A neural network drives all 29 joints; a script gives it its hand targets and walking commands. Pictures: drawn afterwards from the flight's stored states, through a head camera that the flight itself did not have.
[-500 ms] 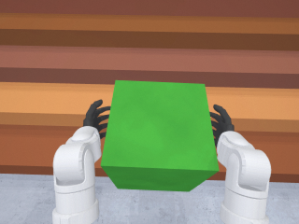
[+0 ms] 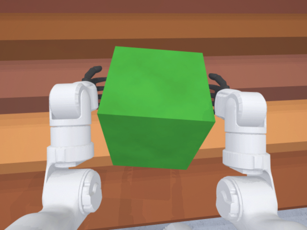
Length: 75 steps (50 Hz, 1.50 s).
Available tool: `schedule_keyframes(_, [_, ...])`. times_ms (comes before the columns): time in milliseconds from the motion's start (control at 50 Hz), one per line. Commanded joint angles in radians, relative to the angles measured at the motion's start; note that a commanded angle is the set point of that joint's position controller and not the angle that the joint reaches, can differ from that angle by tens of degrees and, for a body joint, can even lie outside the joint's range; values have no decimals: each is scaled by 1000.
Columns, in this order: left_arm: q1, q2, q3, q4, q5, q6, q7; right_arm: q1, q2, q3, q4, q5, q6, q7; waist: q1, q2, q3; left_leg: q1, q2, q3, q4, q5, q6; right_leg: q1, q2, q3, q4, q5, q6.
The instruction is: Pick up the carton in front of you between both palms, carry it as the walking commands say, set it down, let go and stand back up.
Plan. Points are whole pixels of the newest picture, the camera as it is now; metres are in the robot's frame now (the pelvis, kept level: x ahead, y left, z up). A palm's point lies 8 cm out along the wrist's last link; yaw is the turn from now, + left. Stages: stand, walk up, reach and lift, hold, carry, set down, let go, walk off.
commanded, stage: carry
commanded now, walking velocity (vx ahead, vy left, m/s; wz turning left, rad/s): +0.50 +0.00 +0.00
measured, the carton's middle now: (154, 113) +0.40 -0.02 +0.07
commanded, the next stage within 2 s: none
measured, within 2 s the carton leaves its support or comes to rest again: neither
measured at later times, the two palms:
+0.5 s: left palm (96, 0) +0.70 +0.14 +0.21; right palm out of the picture +0.75 -0.15 +0.22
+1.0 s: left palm out of the picture +1.09 +0.05 +0.47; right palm out of the picture +1.03 -0.24 +0.46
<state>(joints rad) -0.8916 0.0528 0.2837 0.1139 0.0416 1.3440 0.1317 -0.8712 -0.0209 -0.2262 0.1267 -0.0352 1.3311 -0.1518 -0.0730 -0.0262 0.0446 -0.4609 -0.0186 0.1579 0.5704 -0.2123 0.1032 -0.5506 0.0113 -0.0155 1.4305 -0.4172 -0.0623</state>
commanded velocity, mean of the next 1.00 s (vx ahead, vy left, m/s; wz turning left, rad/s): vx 0.50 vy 0.00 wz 0.00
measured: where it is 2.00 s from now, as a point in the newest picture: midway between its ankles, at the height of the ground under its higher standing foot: (158, 34)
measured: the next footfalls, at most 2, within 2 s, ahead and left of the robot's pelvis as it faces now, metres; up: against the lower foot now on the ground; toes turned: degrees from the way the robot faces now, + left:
right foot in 0.32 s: +0.43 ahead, -0.13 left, +0.14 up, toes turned -3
left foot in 0.76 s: +0.74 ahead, +0.05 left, +0.29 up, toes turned +6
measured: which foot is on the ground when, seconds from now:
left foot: down 0.00-0.34, up 0.36-0.74, down 0.76-1.00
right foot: up 0.00-0.30, down 0.32-0.76, up 0.78-1.00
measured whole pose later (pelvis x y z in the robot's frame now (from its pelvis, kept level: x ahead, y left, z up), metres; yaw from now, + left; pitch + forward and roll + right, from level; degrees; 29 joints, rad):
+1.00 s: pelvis +0.67 -0.03 +0.29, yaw -1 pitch +2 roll +1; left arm -0.95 0.02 0.41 0.13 0.13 1.39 0.10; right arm -0.96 -0.06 -0.18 0.20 0.05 1.37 -0.21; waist -0.19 0.02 0.05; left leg -0.35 -0.03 0.14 0.58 -0.36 0.17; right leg -0.89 0.02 0.00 1.75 -0.35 -0.10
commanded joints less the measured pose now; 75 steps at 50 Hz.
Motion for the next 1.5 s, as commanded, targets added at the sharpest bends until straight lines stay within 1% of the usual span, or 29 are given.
schedule_keyframes(0, [-689, -1078, -547, -168, -342, -33, -153, -878, 1117, 570, -323, 523, -36, 238, -1, 113, -618, 762, 305, -404, -114, 381, 148, -433, -40, 1, 156, 29, -18])
schedule_keyframes(120, [-639, -1007, -621, -261, -294, -49, -155, -803, 1055, 618, -400, 471, -38, 230, -64, 135, -557, 1004, 356, -432, -148, 463, 177, -899, -64, -46, 531, -195, -48])
schedule_keyframes(180, [-617, -933, -646, -204, -267, -48, -158, -751, 982, 630, -316, 447, -32, 241, -15, 96, -428, 786, 244, -245, -263, 463, 96, -699, -93, -115, 141, -178, -58])
schedule_keyframes(240, [-509, -979, -669, -83, -274, -41, -172, -651, 994, 621, -198, 428, -22, 269, 189, 309, -620, 383, 200, -25, -61, 1576, 56, 224, 107, -277, -289, 141, -84])
schedule_keyframes(260, [-547, -1041, -701, -99, -307, -50, -186, -679, 1004, 609, -200, 423, -23, 278, 292, 239, -707, 368, 174, -17, 255, 1612, 15, 401, 114, -202, -504, 284, -96])
schedule_keyframes(280, [-560, -1075, -705, -126, -339, -63, -202, -752, 1033, 611, -224, 427, -30, 282, 380, 72, -768, 229, 64, -96, 705, 958, -66, 616, 24, 63, -781, 515, -183])
schedule_keyframes(300, [-578, -1106, -724, -169, -398, -77, -217, -699, 1053, 613, -228, 412, -41, 282, 257, -271, -847, -32, -156, -195, 1155, -115, -142, 807, -293, 634, -934, 1027, -296])
schedule_keyframes(320, [-558, -1148, -746, -184, -432, -85, -228, -648, 1040, 585, -199, 383, -48, 273, 211, -212, -960, -96, -187, -348, 1426, -107, -80, 848, -347, 789, -915, 1028, -371])
schedule_keyframes(340, [-659, -1218, -801, -259, -500, -101, -241, -682, 1051, 569, -263, 370, -58, 264, 235, -39, -902, -271, -105, -403, 1464, -87, -44, 909, -269, 654, -815, 817, -320])
schedule_keyframes(400, [-765, -1268, -811, -312, -575, -108, -261, -605, 1002, 521, -238, 258, -74, 224, 154, -37, -641, -425, -17, -272, 1321, -87, -7, 700, -232, 473, -917, 425, -165])
schedule_keyframes(520, [-726, -1194, -779, -246, -566, -88, -270, -540, 921, 546, -194, 205, -86, 193, 233, 12, -554, -780, 6, -105, 1350, -334, 28, 931, -284, 351, -967, 787, -242])
schedule_keyframes(620, [-698, -1083, -689, -74, -534, -49, -285, -598, 837, 506, -102, 171, -40, 173, 170, -55, -389, -606, 60, 16, 891, -300, 43, 671, -177, 118, -1201, 692, -161])
schedule_keyframes(680, [-720, -1063, -578, -5, -500, -8, -292, -705, 850, 524, -103, 229, -9, 150, -20, -274, -560, 89, -115, 163, 572, -57, 75, 427, -179, -114, -976, 1796, -122])
schedule_keyframes(720, [-755, -1026, -525, 1, -449, 7, -276, -796, 950, 577, -143, 343, 5, 169, -165, -116, -699, 439, -78, -99, 184, 65, 116, 320, -91, -60, -357, 1498, -40])
schedule_keyframes(740, [-698, -1026, -479, 49, -389, 14, -264, -807, 972, 602, -102, 404, 11, 186, -92, 259, -716, 577, 259, -700, -95, 490, 276, 68, 88, -11, 137, 272, 50])
schedule_keyframes(760, [-630, -985, -456, 99, -344, 17, -249, -793, 1024, 609, -91, 440, 4, 203, -49, 260, -812, 625, 359, -942, -139, 653, 367, -53, 169, 152, 518, 100, 74])
schedule_keyframes(800, [-680, -956, -407, 27, -275, 11, -229, -900, 1147, 626, -127, 531, -12, 239, -25, 37, -702, 526, 264, -809, -88, 247, 302, -233, 52, 185, 547, 154, -19])
schedule_keyframes(880, [-751, -872, -333, -23, -207, -1, -191, -1111, 1256, 632, -204, 659, -23, 269, 19, -70, -527, 481, 251, -589, -159, -49, 151, -391, -47, 108, 363, 73, -53])
schedule_keyframes(960, [-742, -867, -359, 35, -204, 17, -166, -1093, 1173, 535, -130, 613, 5, 250, -44, 28, -488, 654, 285, -457, -173, 244, 190, -610, -45, -4, 356, -1, -53])
schedule_keyframes(1060, [-733, -894, -385, 175, -204, 67, -173, -911, 1095, 389, 85, 474, 49, 266, -39, 128, -393, 698, 258, -352, -338, 32, 145, -765, -129, -42, 243, -113, -56])
schedule_keyframes(1120, [-775, -981, -398, 245, -260, 67, -188, -934, 1080, 348, 146, 432, 53, 288, 80, 237, -361, 287, 199, -67, -486, 521, 89, -122, -72, -190, -277, 66, -69])
schedule_keyframes(1160, [-819, -1066, -422, 259, -319, 56, -204, -928, 1052, 305, 175, 404, 56, 290, 198, 356, -543, 327, 196, 49, -106, 1372, 65, 197, 86, -301, -287, 136, -75])
schedule_keyframes(1180, [-843, -1116, -442, 230, -360, 42, -213, -945, 1053, 289, 151, 385, 55, 283, 273, 291, -594, 353, 154, 56, 195, 1385, 24, 280, 109, -237, -515, 160, -78])
schedule_keyframes(1200, [-807, -1148, -431, 259, -386, 37, -226, -909, 1032, 250, 196, 348, 53, 274, 304, 171, -636, 203, 89, -8, 488, 975, -31, 479, 97, -46, -778, 257, -98])
schedule_keyframes(1220, [-831, -1180, -425, 268, -423, 24, -240, -820, 1021, 235, 208, 280, 41, 261, 196, -166, -638, -13, -37, -69, 878, 30, -121, 579, -254, 544, -1024, 485, -178])
schedule_keyframes(1240, [-824, -1205, -428, 291, -463, 9, -256, -765, 946, 172, 244, 224, 29, 244, 152, -180, -758, -43, -60, -302, 1130, 11, -80, 586, -317, 789, -1092, 394, -204])
schedule_keyframes(1300, [-1111, -1293, -526, -49, -598, -65, -295, -929, 1013, 259, 38, 258, -10, 238, 125, -67, -603, -229, 16, -299, 1244, 60, -21, 385, -235, 593, -1008, -101, -158])
schedule_keyframes(1340, [-1131, -1286, -557, -155, -617, -65, -278, -888, 1007, 307, -8, 271, -17, 219, 105, -44, -601, -322, 45, -263, 1249, 51, -7, 438, -259, 500, -1025, -141, -144])
schedule_keyframes(1480, [-780, -1198, -540, -74, -469, -11, -236, -688, 1043, 431, 8, 292, 5, 203, 174, -29, -638, -617, 50, -163, 1029, -171, -14, 888, -302, 302, -959, 648, -213])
